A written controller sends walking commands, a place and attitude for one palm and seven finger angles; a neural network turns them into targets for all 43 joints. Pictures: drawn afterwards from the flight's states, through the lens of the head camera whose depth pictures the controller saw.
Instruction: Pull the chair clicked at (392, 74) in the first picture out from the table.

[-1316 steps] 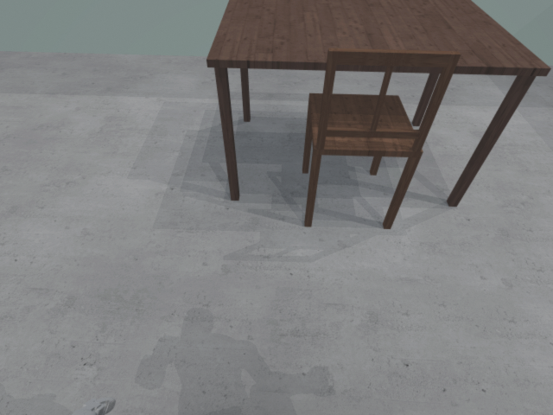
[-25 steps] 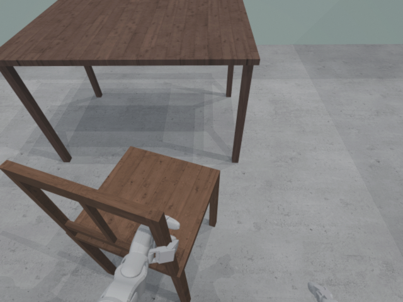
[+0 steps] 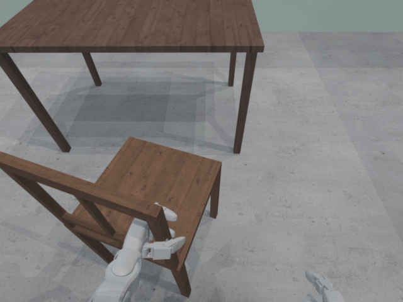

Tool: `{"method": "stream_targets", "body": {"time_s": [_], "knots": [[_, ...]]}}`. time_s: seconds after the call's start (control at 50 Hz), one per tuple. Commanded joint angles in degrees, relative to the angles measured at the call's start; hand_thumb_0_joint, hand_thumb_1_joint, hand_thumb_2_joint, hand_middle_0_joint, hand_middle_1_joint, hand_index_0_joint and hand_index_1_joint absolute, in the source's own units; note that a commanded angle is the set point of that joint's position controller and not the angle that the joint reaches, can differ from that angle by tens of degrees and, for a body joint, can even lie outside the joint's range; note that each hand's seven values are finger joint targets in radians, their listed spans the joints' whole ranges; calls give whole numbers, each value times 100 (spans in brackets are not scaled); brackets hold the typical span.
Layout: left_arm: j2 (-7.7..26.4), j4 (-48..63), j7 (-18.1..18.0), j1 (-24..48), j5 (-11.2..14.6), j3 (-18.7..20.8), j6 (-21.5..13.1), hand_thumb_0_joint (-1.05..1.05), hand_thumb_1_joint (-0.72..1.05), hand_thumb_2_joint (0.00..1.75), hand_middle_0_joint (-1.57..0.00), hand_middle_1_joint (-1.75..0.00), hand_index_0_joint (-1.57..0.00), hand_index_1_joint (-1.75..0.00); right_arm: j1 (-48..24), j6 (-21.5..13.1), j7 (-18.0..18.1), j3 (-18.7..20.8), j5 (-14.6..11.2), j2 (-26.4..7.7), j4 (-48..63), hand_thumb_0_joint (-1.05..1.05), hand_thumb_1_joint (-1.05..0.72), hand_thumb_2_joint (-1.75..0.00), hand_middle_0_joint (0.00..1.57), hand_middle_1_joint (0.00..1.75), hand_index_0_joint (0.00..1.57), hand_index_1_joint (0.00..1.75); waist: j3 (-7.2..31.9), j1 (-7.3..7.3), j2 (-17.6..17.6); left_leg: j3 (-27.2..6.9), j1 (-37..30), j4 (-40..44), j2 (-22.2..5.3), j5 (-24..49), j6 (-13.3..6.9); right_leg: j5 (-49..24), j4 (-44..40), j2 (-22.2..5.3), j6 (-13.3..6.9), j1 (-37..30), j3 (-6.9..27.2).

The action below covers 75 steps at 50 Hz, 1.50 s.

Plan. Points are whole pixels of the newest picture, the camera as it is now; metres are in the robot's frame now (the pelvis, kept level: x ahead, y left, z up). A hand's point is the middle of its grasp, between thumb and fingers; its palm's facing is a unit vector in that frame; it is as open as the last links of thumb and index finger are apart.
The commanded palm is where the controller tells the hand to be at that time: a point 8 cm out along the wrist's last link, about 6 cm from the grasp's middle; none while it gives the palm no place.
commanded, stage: open the thumb and straighten the fingers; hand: left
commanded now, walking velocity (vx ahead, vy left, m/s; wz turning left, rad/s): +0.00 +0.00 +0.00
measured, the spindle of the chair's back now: (97, 215) +0.34 +0.26 -0.09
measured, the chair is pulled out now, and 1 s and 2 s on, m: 0.59 0.59 0.59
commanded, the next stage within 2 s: draw the fingers out of the gap in 0.52 s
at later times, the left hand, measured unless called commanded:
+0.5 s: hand (161, 245) +0.25 +0.09 -0.06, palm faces -0.15 -0.98 -0.10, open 16.9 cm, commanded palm +0.24 +0.15 -0.04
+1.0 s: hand (154, 284) +0.18 +0.10 -0.06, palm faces -0.12 -0.99 -0.08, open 17.5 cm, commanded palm +0.17 +0.15 -0.04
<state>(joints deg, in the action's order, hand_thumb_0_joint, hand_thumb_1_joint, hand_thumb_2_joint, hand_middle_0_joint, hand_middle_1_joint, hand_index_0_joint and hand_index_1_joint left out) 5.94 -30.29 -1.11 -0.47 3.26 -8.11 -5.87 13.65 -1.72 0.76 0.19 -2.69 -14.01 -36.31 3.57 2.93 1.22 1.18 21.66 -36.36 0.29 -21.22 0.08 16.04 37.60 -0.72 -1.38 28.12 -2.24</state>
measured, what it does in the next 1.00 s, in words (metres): stands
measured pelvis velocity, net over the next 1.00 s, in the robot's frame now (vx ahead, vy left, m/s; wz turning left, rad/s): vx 0.01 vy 0.00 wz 0.04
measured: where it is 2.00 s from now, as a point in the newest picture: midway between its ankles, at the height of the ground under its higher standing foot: outside the picture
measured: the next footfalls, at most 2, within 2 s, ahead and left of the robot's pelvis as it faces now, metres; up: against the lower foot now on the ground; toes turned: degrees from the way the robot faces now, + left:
none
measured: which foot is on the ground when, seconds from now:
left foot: down 0.00-1.00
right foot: down 0.00-1.00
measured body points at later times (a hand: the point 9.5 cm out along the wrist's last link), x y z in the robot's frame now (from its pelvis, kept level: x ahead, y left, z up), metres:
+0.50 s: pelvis +0.00 +0.00 -0.02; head +0.04 -0.03 +0.42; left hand +0.26 +0.15 -0.05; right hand +0.15 -0.24 -0.12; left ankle -0.03 +0.12 -0.72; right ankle +0.03 -0.10 -0.72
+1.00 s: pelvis +0.01 +0.00 -0.03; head +0.04 -0.01 +0.41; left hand +0.18 +0.15 -0.05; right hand +0.18 -0.23 -0.11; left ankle -0.03 +0.12 -0.72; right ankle +0.03 -0.10 -0.72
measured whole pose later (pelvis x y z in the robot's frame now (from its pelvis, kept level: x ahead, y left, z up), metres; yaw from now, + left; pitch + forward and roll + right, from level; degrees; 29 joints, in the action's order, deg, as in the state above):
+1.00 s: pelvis +0.01 +0.00 -0.03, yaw +2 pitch +11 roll +0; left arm 8.6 3.9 0.1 -27.3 1.3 -11.5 6.9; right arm 16.2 -6.6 2.7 -1.7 -1.8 -14.0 -25.8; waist 8.9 2.2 2.8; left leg -1.5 35.0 -53.3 0.8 -29.6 -0.2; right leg 24.0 52.4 -1.8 -1.2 39.7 -4.8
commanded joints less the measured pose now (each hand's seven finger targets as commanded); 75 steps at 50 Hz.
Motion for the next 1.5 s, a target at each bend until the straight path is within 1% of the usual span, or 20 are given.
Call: {"method": "stream_targets", "body": {"time_s": [0.0,0.12,0.2,0.26,0.28,0.36,0.44,0.46,0.5,0.58,0.66,0.74,0.8,0.86,0.98,1.16,1.3,1.36,1.4,1.48], "knots": [[532,1239,-19,999,-50,415,-51,0,-55,20,-45,-130,-45,-130,-172,-270,-77,212,-5,-662,901,0,-90,-90,20,30,20,30,1244,10,-309,-103,441,57,-31,1030,-67,-944,-28,-119,68,-624,94],[380,1672,69,1002,66,335,401,0,-55,20,-30,-87,-30,-87,-307,-297,27,167,-12,-682,1240,0,-90,-90,20,30,20,30,1396,-10,-587,-76,856,-170,46,630,-133,-501,122,-107,117,-560,105],[425,2092,124,1026,83,315,514,0,-55,20,-20,-58,-20,-58,-257,-378,97,149,-7,-680,1295,0,-90,-90,20,30,20,30,1529,18,-329,-129,777,-312,43,854,-129,-693,277,-91,96,-463,54],[392,2160,139,849,57,239,639,0,-55,20,-13,-36,-13,-36,-213,-421,124,130,2,-687,1320,0,-90,-90,20,30,20,30,1462,62,-425,-142,873,-395,47,883,-138,-725,308,-77,113,-393,43],[635,1931,133,571,56,533,694,0,-55,20,-10,-29,-10,-29,-180,-415,132,119,17,-707,1312,0,-90,-90,20,30,20,30,1357,-2,-524,-143,1045,-431,61,776,-131,-642,328,-86,122,-383,51],[457,2265,186,571,-5,269,820,0,-55,20,0,0,0,0,-206,-429,128,104,15,-683,1424,0,-90,-90,20,30,20,30,1394,42,-354,-131,1052,-516,72,777,-144,-612,380,-87,118,-277,55],[513,2694,175,663,40,277,841,0,-55,20,0,0,0,0,-178,-499,178,81,25,-657,1477,0,-90,-90,20,30,20,30,1622,64,-300,-148,1017,-589,102,852,-161,-722,400,-100,131,-439,65],[607,2691,151,655,47,346,847,0,-55,20,0,0,0,0,-131,-508,196,90,20,-681,1458,0,-90,-90,20,30,20,30,1616,116,-533,-178,1042,-611,79,870,-171,-737,398,-82,147,-412,61],[585,2789,137,514,60,345,840,0,-55,20,0,0,0,0,-97,-550,209,87,30,-659,1452,0,-90,-90,20,30,20,30,1648,93,-408,-166,1041,-639,102,928,-172,-860,408,-96,156,-480,79],[661,2698,179,381,19,366,932,0,-55,20,0,0,0,0,-92,-549,221,66,36,-685,1429,0,-90,-90,20,30,20,30,1462,127,-416,-164,1172,-680,113,846,-175,-791,391,-99,164,-378,92],[627,2865,285,-874,17,370,1052,0,-55,20,0,0,0,0,-148,-550,164,75,26,-670,1668,0,-90,-90,20,30,20,30,1516,-104,-252,-130,1263,-684,118,980,-141,-910,491,-116,103,-508,53],[662,3727,221,-1301,-17,253,1006,0,-55,20,0,0,0,0,-94,-637,167,81,29,-628,1844,0,-90,-90,20,30,20,30,1607,-57,-258,-171,1201,-760,106,1124,-145,-1063,566,-117,104,-496,23],[450,4180,137,-1772,-80,-42,940,0,-55,20,0,0,0,0,-25,-720,181,91,45,-597,1927,0,-90,-90,20,30,20,30,1459,27,-292,-235,1136,-842,87,1242,-149,-1081,648,-79,97,-233,-63],[510,4454,61,-1934,-159,-108,910,0,-55,20,0,0,0,0,-2,-800,211,94,67,-619,1934,0,-90,-90,20,30,20,30,1273,100,-306,-270,1233,-958,104,1091,-164,-867,675,-56,102,17,-65],[500,4929,78,-2585,-288,-253,901,0,-55,20,0,0,0,0,-12,-867,254,83,71,-582,2078,0,-90,-90,20,30,20,30,1270,69,-122,-301,1273,-1084,133,889,-171,-527,792,-59,83,237,-89],[585,5244,119,-3476,-312,-189,1119,0,-55,20,0,0,0,0,-133,-809,320,91,55,-498,2276,0,-90,-90,20,30,20,30,1062,-5,-324,-332,1664,-1180,147,509,-176,-40,817,-39,69,374,-76],[517,5699,162,-3707,-342,-396,1086,0,-55,20,0,0,0,0,-93,-864,375,60,58,-496,2410,0,-90,-90,20,30,20,30,895,41,-146,-394,1722,-1209,147,180,-183,465,850,-22,58,663,-134],[520,5856,124,-4129,-372,-392,1053,0,-55,20,0,0,0,0,-93,-904,377,110,42,-472,2456,0,-90,-90,20,30,20,30,1041,-52,-26,-437,1660,-1191,125,302,-157,413,969,7,26,690,-185],[373,5964,109,-4400,-380,-549,1038,0,-55,20,0,0,0,0,-64,-930,362,127,37,-432,2506,0,-90,-90,20,30,20,30,1098,-67,-45,-431,1640,-1211,128,442,-145,245,1031,1,36,652,-204],[515,5932,87,-4758,-492,-425,1077,0,-55,20,0,0,0,0,-107,-858,368,165,45,-407,2535,0,-90,-90,20,30,20,30,948,-87,-316,-417,1905,-1246,136,304,-150,366,1042,12,35,674,-168]]}}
